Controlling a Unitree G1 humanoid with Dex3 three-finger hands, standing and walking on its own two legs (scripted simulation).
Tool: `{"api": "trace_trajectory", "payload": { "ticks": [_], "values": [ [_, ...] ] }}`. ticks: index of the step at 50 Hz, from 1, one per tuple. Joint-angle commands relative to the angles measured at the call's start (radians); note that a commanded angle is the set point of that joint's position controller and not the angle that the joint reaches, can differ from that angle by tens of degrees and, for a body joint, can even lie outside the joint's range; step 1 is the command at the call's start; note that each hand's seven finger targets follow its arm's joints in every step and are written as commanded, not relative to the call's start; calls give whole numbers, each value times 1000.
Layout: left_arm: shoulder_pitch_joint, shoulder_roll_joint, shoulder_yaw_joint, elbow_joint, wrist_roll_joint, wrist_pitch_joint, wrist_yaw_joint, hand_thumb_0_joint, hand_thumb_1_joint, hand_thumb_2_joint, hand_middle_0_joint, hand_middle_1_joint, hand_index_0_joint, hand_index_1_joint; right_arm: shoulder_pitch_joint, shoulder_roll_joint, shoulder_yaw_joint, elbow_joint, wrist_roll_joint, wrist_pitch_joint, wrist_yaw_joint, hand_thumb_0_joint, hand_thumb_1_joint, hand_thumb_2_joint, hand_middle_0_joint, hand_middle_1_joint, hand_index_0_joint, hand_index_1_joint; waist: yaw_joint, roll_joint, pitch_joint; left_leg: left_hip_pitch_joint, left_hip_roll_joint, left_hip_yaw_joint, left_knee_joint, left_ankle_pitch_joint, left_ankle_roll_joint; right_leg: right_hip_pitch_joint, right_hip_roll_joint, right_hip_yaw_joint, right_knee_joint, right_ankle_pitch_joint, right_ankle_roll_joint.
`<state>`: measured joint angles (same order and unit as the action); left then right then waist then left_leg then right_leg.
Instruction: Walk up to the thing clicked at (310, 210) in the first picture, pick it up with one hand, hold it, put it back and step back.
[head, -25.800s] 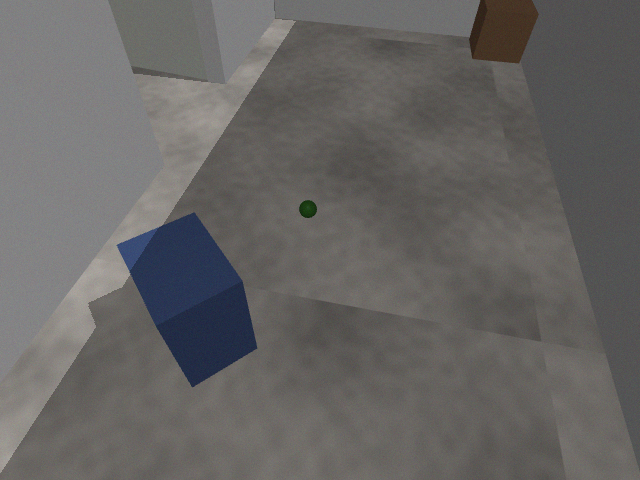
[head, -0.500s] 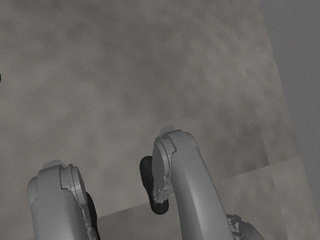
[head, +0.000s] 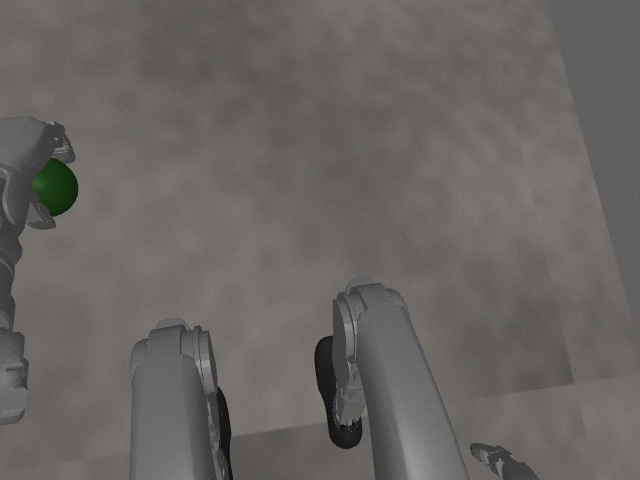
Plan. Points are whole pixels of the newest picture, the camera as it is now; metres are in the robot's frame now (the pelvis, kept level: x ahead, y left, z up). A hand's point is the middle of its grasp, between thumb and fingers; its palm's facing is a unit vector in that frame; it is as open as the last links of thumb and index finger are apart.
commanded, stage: lift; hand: left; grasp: from above
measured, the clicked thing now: (42, 186) +0.51 +0.27 -0.15
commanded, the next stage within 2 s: hold in 1.22 s
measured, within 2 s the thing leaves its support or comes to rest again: neither
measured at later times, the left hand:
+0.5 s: hand out of the picture +0.41 +0.25 +0.08, palm faces -0.43 -0.08 -0.90, open 9.8 cm
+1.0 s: hand out of the picture +0.39 +0.23 +0.22, palm faces -0.44 -0.09 -0.89, open 9.8 cm
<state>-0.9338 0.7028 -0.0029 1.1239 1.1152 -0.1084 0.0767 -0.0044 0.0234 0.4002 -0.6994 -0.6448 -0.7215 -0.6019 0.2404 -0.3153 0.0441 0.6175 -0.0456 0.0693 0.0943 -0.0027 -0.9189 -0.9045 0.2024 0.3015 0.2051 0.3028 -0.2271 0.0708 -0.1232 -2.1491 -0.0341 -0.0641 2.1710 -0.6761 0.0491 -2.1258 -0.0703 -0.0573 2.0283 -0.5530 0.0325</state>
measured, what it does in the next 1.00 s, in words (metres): rises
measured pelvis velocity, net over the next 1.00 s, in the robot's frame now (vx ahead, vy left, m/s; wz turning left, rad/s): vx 0.05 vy -0.01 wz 0.04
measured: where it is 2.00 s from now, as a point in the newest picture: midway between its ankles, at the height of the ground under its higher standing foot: (279, 438)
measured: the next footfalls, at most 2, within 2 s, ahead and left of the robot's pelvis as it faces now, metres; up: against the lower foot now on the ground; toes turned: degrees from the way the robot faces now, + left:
none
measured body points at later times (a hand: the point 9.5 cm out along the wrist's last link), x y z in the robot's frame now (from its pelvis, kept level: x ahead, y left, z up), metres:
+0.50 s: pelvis +0.01 -0.01 +0.15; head +0.16 +0.01 +0.58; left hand +0.43 +0.25 +0.13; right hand +0.13 -0.27 +0.02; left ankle +0.08 +0.10 -0.37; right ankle +0.13 -0.14 -0.37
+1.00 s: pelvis +0.05 -0.01 +0.29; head +0.11 -0.01 +0.74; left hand +0.40 +0.23 +0.27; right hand +0.14 -0.28 +0.17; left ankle +0.07 +0.10 -0.37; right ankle +0.13 -0.14 -0.37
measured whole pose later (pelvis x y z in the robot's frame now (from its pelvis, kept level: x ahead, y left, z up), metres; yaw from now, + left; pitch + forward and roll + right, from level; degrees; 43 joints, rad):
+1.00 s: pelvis +0.05 -0.01 +0.29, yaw +2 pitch +14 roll -2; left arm -0.42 0.39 -0.18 0.92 0.98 0.01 0.15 0.00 0.02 0.39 -0.71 -0.63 -0.74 -0.59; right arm 0.27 -0.25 -0.03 0.75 0.04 -0.01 -0.06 0.00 -0.92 -0.90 0.20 0.30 0.20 0.30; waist -0.08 0.04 -0.12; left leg -0.84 0.02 0.01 1.08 -0.48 0.02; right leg -0.88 -0.01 -0.01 1.01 -0.37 0.02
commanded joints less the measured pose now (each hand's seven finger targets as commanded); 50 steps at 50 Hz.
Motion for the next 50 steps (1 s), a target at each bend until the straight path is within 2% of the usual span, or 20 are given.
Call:
{"api": "trace_trajectory", "payload": {
  "ticks": [1, 2, 3, 4, 5, 7, 12, 17, 23, 25, 26, 31, 32, 35, 37, 39, 43, 45, 46, 50],
  "values": [
    [-329, 229, 51, -262, -41, -8, 18, 0, 694, 726, -980, -789, -1029, -740, 195, -243, -111, -24, 15, 0, -31, 0, -910, -909, 200, 300, 200, 300, -7, 246, -700, 630, -8, -58, -387, 174, -31, 369, 42, -42, -216, 115, -82],
    [-322, 199, 32, -291, -48, -11, 13, 0, 693, 740, -978, -792, -1027, -743, 184, -230, -108, -33, 17, 1, -32, 0, -908, -908, 200, 300, 200, 300, -8, 262, -733, 649, -2, -45, -404, 177, -29, 410, 49, -43, -221, 126, -80],
    [-311, 198, 37, -304, -59, -12, 8, 0, 694, 741, -977, -811, -1029, -760, 187, -226, -111, -35, 20, 1, -35, 0, -909, -909, 200, 300, 199, 300, 0, 240, -749, 665, 0, -39, -421, 178, -25, 442, 50, -39, -238, 131, -76],
    [-289, 226, 53, -319, -60, -13, 9, 0, 695, 745, -963, -825, -1019, -769, 174, -227, -115, -36, 22, 3, -40, 0, -907, -907, 200, 300, 200, 300, 13, 229, -748, 670, -2, -39, -432, 165, -23, 464, 50, -38, -255, 125, -76],
    [-267, 200, 44, -325, -69, -12, 10, 0, 702, 749, -974, -824, -1029, -769, 171, -214, -114, -40, 24, 3, -42, 0, -908, -907, 200, 300, 200, 300, 13, 211, -754, 666, 1, -25, -443, 172, -18, 504, 53, -34, -269, 138, -71],
    [-257, 206, 46, -360, -75, -11, 13, 0, 706, 737, -977, -820, -1032, -764, 155, -201, -114, -40, 31, 4, -50, 0, -908, -907, 200, 300, 200, 300, 27, 209, -766, 694, 5, -16, -481, 160, -14, 557, 55, -27, -301, 143, -65],
    [-165, 157, 32, -402, -89, 8, 28, 0, 705, 717, -988, -777, -1038, -727, 113, -177, -124, -39, 48, 4, -74, 0, -908, -905, 200, 300, 200, 300, 50, 183, -726, 787, 12, -36, -592, 133, -19, 640, 61, -27, -383, 129, -59],
    [-75, 115, 18, -445, -110, 43, 37, 0, 702, 709, -985, -786, -1039, -732, 87, -147, -129, -34, 62, 2, -94, 0, -907, -904, 200, 300, 200, 300, 68, 111, -690, 873, 14, -3, -686, 175, -16, 800, 68, -13, -521, 148, -56],
    [84, 55, -16, -459, -131, 78, 36, 0, 708, 748, -1007, -805, -1054, -759, 62, -106, -121, -27, 80, -17, -122, 0, -909, -905, 200, 300, 200, 300, 93, 31, -586, 944, 12, 24, -817, 146, -12, 993, 80, 13, -687, 115, -50],
    [98, 19, -40, -478, -143, 86, 34, 0, 719, 742, -1015, -797, -1061, -752, 53, -97, -119, -22, 86, -26, -134, 0, -908, -905, 200, 300, 200, 300, 92, 26, -537, 989, 16, 25, -871, 128, -13, 1029, 83, 18, -742, 101, -48],
    [85, 35, -28, -497, -146, 88, 39, 0, 720, 726, -1008, -800, -1060, -748, 55, -104, -121, -18, 89, -33, -140, 0, -908, -905, 200, 300, 200, 300, 96, 32, -524, 1026, 20, 10, -905, 116, -16, 1032, 82, 20, -761, 96, -48],
    [129, -15, -60, -451, -133, 92, 61, 0, 702, 693, -996, -785, -1047, -735, 51, -88, -112, 6, 92, -62, -164, 0, -910, -906, 200, 300, 200, 300, 104, 47, -424, 1169, 31, -8, -1033, 145, -31, 1103, 87, 26, -862, 118, -50],
    [121, 8, -45, -448, -128, 91, 69, 0, 686, 685, -989, -760, -1035, -715, 43, -93, -115, 9, 93, -68, -168, 0, -908, -906, 200, 300, 200, 300, 119, 42, -422, 1198, 32, -15, -1062, 140, -30, 1128, 88, 26, -881, 116, -49],
    [128, -42, -79, -423, -123, 91, 85, 0, 656, 689, -969, -772, -1012, -728, 48, -80, -112, 20, 94, -85, -173, 0, -910, -907, 200, 300, 200, 300, 115, 23, -389, 1252, 29, 0, -1115, 157, -28, 1207, 92, 37, -962, 126, -49],
    [147, -73, -94, -413, -134, 93, 94, 0, 627, 683, -967, -749, -1002, -715, 52, -76, -111, 24, 93, -98, -174, 0, -912, -908, 200, 300, 200, 300, 115, 21, -351, 1275, 27, 4, -1155, 151, -27, 1251, 93, 44, -1016, 122, -46],
    [172, -62, -87, -383, -131, 98, 101, 0, 641, 679, -985, -733, -1015, -703, 49, -82, -113, 29, 91, -107, -175, 0, -911, -909, 200, 300, 199, 300, 131, 12, -334, 1311, 26, 9, -1189, 170, -28, 1287, 94, 47, -1049, 133, -47],
    [163, -95, -113, -380, -131, 106, 111, 0, 657, 726, -1005, -748, -1028, -726, 48, -77, -118, 35, 90, -113, -174, 0, -911, -908, 200, 300, 199, 300, 132, 3, -318, 1402, 30, 16, -1255, 236, -32, 1373, 97, 46, -1118, 183, -47],
    [178, -81, -104, -372, -129, 113, 118, 0, 674, 716, -1012, -749, -1040, -722, 46, -78, -120, 38, 91, -114, -174, 0, -909, -907, 200, 300, 199, 300, 148, -4, -317, 1438, 26, 26, -1280, 281, -33, 1420, 98, 47, -1150, 213, -49],
    [178, -97, -115, -371, -134, 115, 118, 0, 681, 714, -1006, -763, -1041, -729, 43, -76, -121, 34, 91, -113, -173, 0, -909, -907, 200, 300, 199, 300, 143, -20, -311, 1450, 24, 32, -1290, 295, -30, 1445, 98, 50, -1170, 225, -49],
    [185, -101, -112, -377, -142, 121, 117, 0, 723, 721, -1023, -782, -1066, -739, 49, -75, -121, 37, 89, -115, -170, 0, -907, -905, 200, 300, 200, 300, 153, -16, -282, 1503, 26, 36, -1342, 352, -35, 1500, 100, 50, -1217, 270, -49]
  ]
}}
